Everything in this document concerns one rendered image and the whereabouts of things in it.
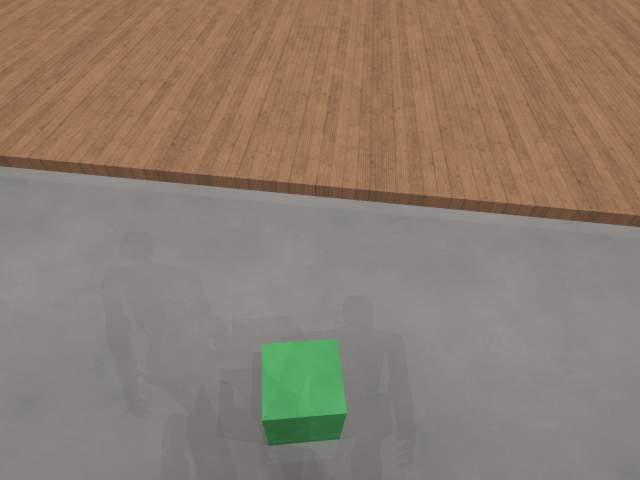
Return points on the carton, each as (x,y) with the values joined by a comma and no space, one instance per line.
(303,396)

